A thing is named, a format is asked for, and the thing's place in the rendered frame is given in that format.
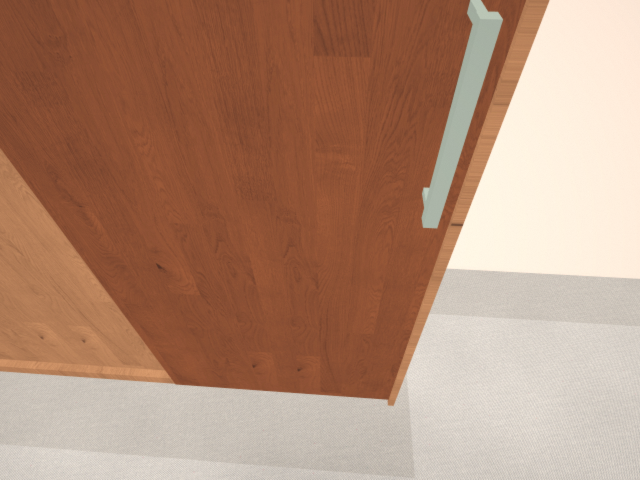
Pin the handle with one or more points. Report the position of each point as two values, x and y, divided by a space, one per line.
481 43

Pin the wardrobe door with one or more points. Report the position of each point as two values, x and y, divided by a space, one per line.
244 177
52 307

